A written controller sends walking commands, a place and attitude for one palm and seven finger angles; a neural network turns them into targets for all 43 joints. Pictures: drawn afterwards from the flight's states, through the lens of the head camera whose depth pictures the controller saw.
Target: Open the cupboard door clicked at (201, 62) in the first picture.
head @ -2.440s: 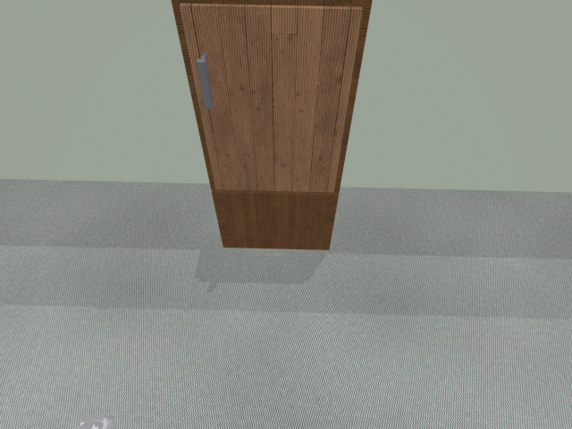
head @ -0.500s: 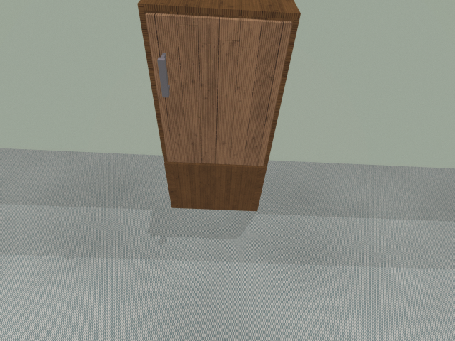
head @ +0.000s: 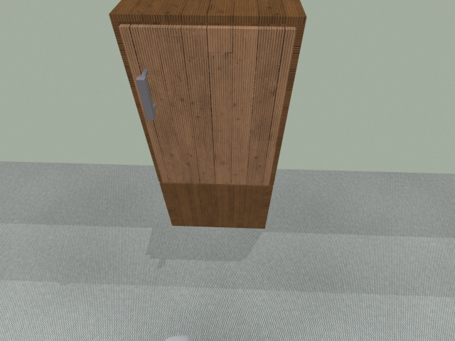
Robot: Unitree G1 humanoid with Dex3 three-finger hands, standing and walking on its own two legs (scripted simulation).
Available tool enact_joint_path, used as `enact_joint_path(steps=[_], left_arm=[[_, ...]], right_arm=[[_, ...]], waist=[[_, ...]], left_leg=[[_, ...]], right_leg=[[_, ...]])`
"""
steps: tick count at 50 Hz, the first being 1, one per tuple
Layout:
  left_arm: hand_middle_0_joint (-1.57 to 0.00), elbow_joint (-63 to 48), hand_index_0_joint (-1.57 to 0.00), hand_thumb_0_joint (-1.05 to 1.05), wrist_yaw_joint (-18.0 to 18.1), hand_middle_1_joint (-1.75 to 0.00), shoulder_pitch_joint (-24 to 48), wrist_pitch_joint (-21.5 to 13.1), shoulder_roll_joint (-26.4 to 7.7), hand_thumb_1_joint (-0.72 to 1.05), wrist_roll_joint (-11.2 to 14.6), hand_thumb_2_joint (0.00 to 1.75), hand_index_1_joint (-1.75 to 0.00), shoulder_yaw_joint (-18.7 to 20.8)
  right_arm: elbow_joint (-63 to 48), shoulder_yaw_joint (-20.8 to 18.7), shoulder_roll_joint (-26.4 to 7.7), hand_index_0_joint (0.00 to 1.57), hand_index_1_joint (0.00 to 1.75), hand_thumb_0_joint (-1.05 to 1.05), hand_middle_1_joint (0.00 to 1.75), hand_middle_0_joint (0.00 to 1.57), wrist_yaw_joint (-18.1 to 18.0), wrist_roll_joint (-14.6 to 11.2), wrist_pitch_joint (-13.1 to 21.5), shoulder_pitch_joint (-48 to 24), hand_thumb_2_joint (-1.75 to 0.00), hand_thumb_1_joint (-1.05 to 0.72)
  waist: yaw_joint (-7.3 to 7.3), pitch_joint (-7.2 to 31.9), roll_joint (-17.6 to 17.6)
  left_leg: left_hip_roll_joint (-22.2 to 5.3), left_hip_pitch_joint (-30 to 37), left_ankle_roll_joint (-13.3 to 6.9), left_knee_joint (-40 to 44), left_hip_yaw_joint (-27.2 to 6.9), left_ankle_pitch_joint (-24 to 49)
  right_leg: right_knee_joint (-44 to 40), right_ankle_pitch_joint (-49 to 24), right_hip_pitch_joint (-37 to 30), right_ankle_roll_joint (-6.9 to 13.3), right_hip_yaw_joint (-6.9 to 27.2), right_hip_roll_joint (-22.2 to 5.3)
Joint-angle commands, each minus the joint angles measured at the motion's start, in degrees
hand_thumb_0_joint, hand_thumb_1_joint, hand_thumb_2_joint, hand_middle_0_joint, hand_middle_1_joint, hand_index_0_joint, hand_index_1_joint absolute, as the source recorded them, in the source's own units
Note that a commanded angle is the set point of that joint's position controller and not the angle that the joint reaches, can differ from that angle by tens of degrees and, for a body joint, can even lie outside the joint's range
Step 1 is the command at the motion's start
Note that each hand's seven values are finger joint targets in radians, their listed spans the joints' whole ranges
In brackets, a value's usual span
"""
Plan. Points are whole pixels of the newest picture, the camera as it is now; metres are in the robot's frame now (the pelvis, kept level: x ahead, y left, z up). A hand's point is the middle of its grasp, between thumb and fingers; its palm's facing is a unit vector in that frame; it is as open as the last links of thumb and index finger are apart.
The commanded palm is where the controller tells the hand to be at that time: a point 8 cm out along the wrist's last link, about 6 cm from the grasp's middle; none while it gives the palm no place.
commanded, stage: take the last steps up to it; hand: left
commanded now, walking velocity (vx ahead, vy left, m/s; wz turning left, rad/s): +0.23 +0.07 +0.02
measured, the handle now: (148, 94) +0.72 +0.24 +0.04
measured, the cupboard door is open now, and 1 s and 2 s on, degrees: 0 0 0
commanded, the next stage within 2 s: come to a stop and stand still in 0.22 s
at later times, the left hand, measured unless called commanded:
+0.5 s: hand out of the picture +0.14 +0.23 -0.17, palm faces +0.06 -0.99 -0.16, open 7.4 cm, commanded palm none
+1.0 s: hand (142, 311) +0.21 +0.19 -0.14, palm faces +0.04 -0.96 -0.27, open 7.3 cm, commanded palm none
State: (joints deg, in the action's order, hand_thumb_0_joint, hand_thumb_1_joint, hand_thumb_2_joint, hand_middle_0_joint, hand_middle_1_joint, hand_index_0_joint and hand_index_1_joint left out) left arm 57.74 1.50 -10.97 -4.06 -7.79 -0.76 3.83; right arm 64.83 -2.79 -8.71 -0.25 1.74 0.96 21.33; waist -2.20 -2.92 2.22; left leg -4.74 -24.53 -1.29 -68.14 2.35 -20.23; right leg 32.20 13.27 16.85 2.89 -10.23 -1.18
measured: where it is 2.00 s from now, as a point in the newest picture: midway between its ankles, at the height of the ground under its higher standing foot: outside the picture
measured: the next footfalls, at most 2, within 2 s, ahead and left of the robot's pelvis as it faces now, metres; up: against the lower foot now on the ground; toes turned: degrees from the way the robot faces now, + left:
left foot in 0.24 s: +0.19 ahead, +0.14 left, +0.00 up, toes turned +9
right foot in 0.72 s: +0.20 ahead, -0.09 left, +0.00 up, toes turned -7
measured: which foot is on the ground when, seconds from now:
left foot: up 0.00-0.22, down 0.24-0.74, up 0.76-1.00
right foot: down 0.00-0.26, up 0.28-0.70, down 0.72-1.00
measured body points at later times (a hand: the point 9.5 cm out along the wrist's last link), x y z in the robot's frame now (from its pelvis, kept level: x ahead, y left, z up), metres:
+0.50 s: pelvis +0.15 +0.06 +0.02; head +0.17 +0.08 +0.46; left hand +0.14 +0.28 -0.15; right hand +0.18 -0.17 -0.13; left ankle +0.15 +0.14 -0.73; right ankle +0.15 -0.07 -0.69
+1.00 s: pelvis +0.13 +0.00 +0.01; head +0.16 -0.04 +0.46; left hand +0.21 +0.24 -0.12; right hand +0.18 -0.24 -0.16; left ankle +0.09 +0.16 -0.65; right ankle +0.16 -0.08 -0.73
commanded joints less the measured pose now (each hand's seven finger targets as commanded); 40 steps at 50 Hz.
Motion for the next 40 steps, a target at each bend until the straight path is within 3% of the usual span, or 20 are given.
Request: enact_joint_path(steps=[1,8,10,11,12,13,14,15,16,18,20,25,28,32,34,35,36,37,38,40], left_arm=[[-0.2,-0.17,-0.2,0.0,-0.07,-0.3,-6.03,-0.04,-6.26,0.9,-1.01,0.9,-0.3,0.27],[-0.2,0.88,-0.2,0.0,-0.85,-0.3,-9.49,0.5,-10.49,0.9,-1.09,0.9,-0.3,0.93],[-0.2,1.1,-0.2,0.0,-0.86,-0.3,-9.46,1.08,-10.41,0.9,-0.79,0.9,-0.3,0.96],[-0.2,1.22,-0.2,0.0,-0.87,-0.3,-10.06,1.43,-9.07,0.9,-0.66,0.9,-0.3,0.6],[-0.2,0.63,-0.2,0.0,-1.15,-0.3,-10.62,1.69,-6.66,0.9,-0.45,0.9,-0.3,0.14],[-0.2,-0.98,-0.2,0.0,-1.42,-0.3,-10.53,1.66,-3.98,0.9,-0.33,0.9,-0.3,-0.46],[-0.2,-1.35,-0.2,0.0,-0.81,-0.3,-7.3,1.92,-5.61,0.9,-0.96,0.9,-0.3,-0.49],[-0.2,-0.94,-0.2,0.0,-1.03,-0.3,-6.61,1.74,-5.62,0.9,-0.78,0.9,-0.3,-0.19],[-0.2,0.03,-0.2,0.0,-1.36,-0.3,-6.88,1.62,-5.39,0.9,-0.74,0.9,-0.3,-0.12],[-0.2,2.56,-0.2,0.0,-1.04,-0.3,-10.02,2.31,-3.38,0.9,-0.31,0.9,-0.3,-0.96],[-0.2,3.89,-0.2,0.0,-0.14,-0.3,-12.82,3.61,-2.33,0.9,-0.07,0.9,-0.3,-1.42],[-0.2,2.25,-0.2,0.0,0.47,-0.3,-9.29,5.84,-4.91,0.9,-0.54,0.9,-0.3,-1.03],[-0.2,0.11,-0.2,0.0,0.41,-0.3,-6.37,6.43,-5.75,0.9,-0.65,0.9,-0.3,-0.2],[-0.2,-1.02,-0.2,0.0,0.51,-0.3,-5.42,6.25,-4.99,0.9,-0.39,0.9,-0.3,0.26],[-0.2,-0.64,-0.2,0.0,0.51,-0.3,-7.64,5.34,-5.5,0.9,-0.54,0.9,-0.3,0.34],[-0.2,-0.45,-0.2,0.0,0.68,-0.3,-8.88,4.53,-7.48,0.9,-0.76,0.9,-0.3,0.41],[-0.2,-0.63,-0.2,0.0,1.19,-0.3,-8.04,3.81,-11.84,0.9,-1.24,0.9,-0.3,0.97],[-0.2,-0.86,-0.2,0.0,0.98,-0.3,-9.31,3.75,-13.33,0.9,-0.73,0.9,-0.3,0.92],[-0.2,-0.58,-0.2,0.0,1.25,-0.3,-9.4,3.75,-12.57,0.9,-0.64,0.9,-0.3,0.86],[-0.2,-1.9,-0.2,0.0,1.44,-0.3,-3.92,3.87,-11.16,0.9,-0.63,0.9,-0.3,0.48]], right_arm=[[-3.69,-0.42,0.47,0.2,0.3,0.0,0.3,0.2,0.71,0.02,-0.76,3.99,-0.9,-0.9],[-9.01,-0.41,-2.14,0.2,0.3,0.0,0.3,0.2,1.73,-0.39,0.82,-5.9,-0.9,-0.9],[-8.37,-0.25,-2.9,0.2,0.3,0.0,0.3,0.2,1.45,-0.4,1.38,-4.02,-0.9,-0.9],[-7.36,-0.4,-4.42,0.2,0.3,0.0,0.3,0.2,1.02,-0.41,1.8,-0.9,-0.9,-0.9],[-6.26,-1.24,-8.84,0.2,0.3,0.0,0.3,0.2,0.4,0.06,2.27,4.27,-0.9,-0.9],[-5.76,-2.34,-13.94,0.2,0.3,0.0,0.3,0.2,-0.09,0.15,1.91,8.33,-0.9,-0.9],[-4.99,-1.83,-12.66,0.2,0.3,0.0,0.3,0.2,-0.8,0.05,1.72,8.41,-0.9,-0.9],[-5.63,-1.08,-10.51,0.2,0.3,0.0,0.3,0.2,-1.16,-0.15,1.78,5.29,-0.9,-0.9],[-6.49,-0.33,-8.5,0.2,0.3,0.0,0.3,0.2,-1.28,-0.37,2.15,1.92,-0.9,-0.9],[-6.89,1.02,-5.15,0.2,0.3,0.0,0.3,0.2,-1.88,-0.81,3.18,-3.62,-0.9,-0.9],[-6.5,1.05,-5.4,0.2,0.3,0.0,0.3,0.2,-2.61,-0.9,3.26,-5.2,-0.9,-0.9],[-4.81,-0.63,-7.96,0.2,0.3,0.0,0.3,0.2,-3.24,-1.15,0.65,-5.0,-0.9,-0.9],[-4.68,-1.84,-9.19,0.2,0.3,0.0,0.3,0.2,-3.34,-0.58,-0.65,-4.72,-0.9,-0.9],[-5.13,-2.52,-9.21,0.2,0.3,0.0,0.3,0.2,-2.78,-0.18,-1.44,-6.88,-0.9,-0.9],[-5.39,-2.61,-8.9,0.2,0.3,0.0,0.3,0.2,-2.24,-0.4,-1.65,-7.3,-0.9,-0.9],[-5.56,-2.57,-7.49,0.2,0.3,0.0,0.3,0.2,-1.85,-0.76,-1.7,-6.27,-0.9,-0.9],[-6.45,-2.15,-3.8,0.2,0.3,0.0,0.3,0.2,-1.42,-1.25,-1.66,-4.32,-0.9,-0.9],[-7.41,-2.03,-3.43,0.2,0.3,0.0,0.3,0.2,-1.47,-1.42,-2.41,-5.82,-0.9,-0.9],[-7.66,-1.81,-3.04,0.2,0.3,0.0,0.3,0.2,-1.8,-1.29,-3.54,-7.33,-0.9,-0.9],[-6.62,-1.92,-3.88,0.2,0.3,0.0,0.3,0.2,-1.53,-1.03,-3.88,-6.98,-0.9,-0.9]], waist=[[-0.1,-2.88,-8.0],[2.92,-3.15,-7.03],[1.61,-2.29,-5.95],[0.39,-0.99,-3.01],[-1.45,1.47,7.3],[-1.99,2.64,17.53],[-3.24,1.86,15.15],[-1.82,0.86,9.68],[-0.37,0.19,5.12],[3.25,1.42,0.37],[4.07,5.32,1.38],[2.22,3.33,5.27],[1.45,1.98,6.15],[2.17,2.28,7.64],[3.64,3.86,4.74],[3.9,5.88,-0.52],[2.69,7.14,-13.2],[4.53,7.29,-14.58],[4.68,7.98,-14.62],[2.83,4.82,-11.04]], left_leg=[[-3.47,-0.41,1.71,8.75,0.5,5.05],[-0.89,4.13,1.51,28.94,3.85,5.35],[1.04,11.69,1.59,36.52,6.09,6.98],[0.84,18.05,1.41,40.99,4.85,6.84],[-6.64,24.4,-1.54,46.43,-5.45,7.24],[-17.88,28.2,-7.04,53.03,-19.88,9.24],[-18.78,24.98,-8.59,55.63,-21.84,7.79],[-17.85,23.19,-9.66,55.11,-19.61,9.88],[-16.06,21.21,-9.37,54.75,-14.68,15.43],[-12.55,16.87,-6.86,53.04,-4.97,39.83],[-11.67,18.5,-6.49,50.63,-1.42,54.46],[-13.47,21.19,-7.09,48.15,-1.68,57.06],[-14.94,21.2,-8.12,46.39,-3.09,55.54],[-13.9,18.18,-7.19,44.92,-2.72,46.62],[-10.95,16.79,-4.31,40.48,-0.86,38.1],[-7.06,14.82,-1.24,35.14,1.85,27.56],[-0.31,5.51,2.06,27.41,5.99,6.45],[3.52,3.26,2.72,19.16,2.47,-14.57],[3.24,3.56,2.49,12.8,-1.74,-16.53],[2.89,-0.29,3.12,4.97,-3.98,-10.8]], right_leg=[[-24.36,6.96,8.8,5.66,13.03,-15.35],[-20.72,7.16,1.88,5.89,12.46,-15.83],[-15.95,5.64,2.41,4.3,9.93,-13.41],[-9.71,4.72,4.16,3.01,8.26,-10.98],[3.17,6.67,8.57,0.38,3.5,-5.51],[19.12,20.32,17.04,-2.29,-0.37,0.01],[28.78,21.3,19.0,-1.69,5.17,-1.35],[33.94,16.91,20.84,-1.28,7.08,-3.25],[34.89,12.65,20.22,-1.58,8.05,-4.82],[28.42,6.46,12.48,-3.76,9.7,-6.09],[19.95,5.72,5.56,-4.89,9.49,-4.91],[12.74,6.32,4.88,-4.78,7.47,-2.97],[13.82,9.83,6.38,-3.89,8.03,-2.45],[8.82,7.69,2.49,-3.14,7.59,-1.93],[-2.35,-2.57,-3.26,-3.33,6.37,-2.03],[-8.47,-16.8,-7.86,-3.11,9.15,-5.35],[-8.28,-37.24,-13.45,1.12,20.97,-16.44],[-9.26,-49.19,-11.93,7.25,23.1,-22.73],[-9.97,-47.14,-9.0,9.17,24.14,-22.52],[-9.55,-40.02,-8.23,9.22,21.19,-18.66]])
